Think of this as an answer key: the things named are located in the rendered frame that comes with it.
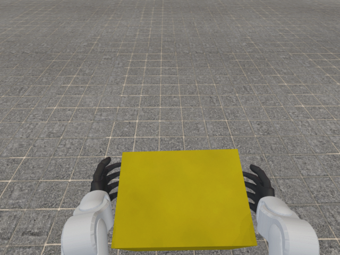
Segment robot right forearm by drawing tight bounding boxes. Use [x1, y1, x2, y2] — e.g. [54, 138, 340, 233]
[256, 196, 320, 255]

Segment robot left hand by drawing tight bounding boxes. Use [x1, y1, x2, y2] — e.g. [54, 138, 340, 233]
[90, 157, 121, 201]

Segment robot left forearm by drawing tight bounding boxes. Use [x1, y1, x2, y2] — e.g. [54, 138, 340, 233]
[61, 190, 114, 255]

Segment carton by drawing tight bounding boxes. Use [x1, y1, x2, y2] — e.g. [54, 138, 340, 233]
[111, 149, 257, 251]

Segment robot right hand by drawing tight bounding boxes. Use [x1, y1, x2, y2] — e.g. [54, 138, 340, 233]
[242, 164, 275, 213]

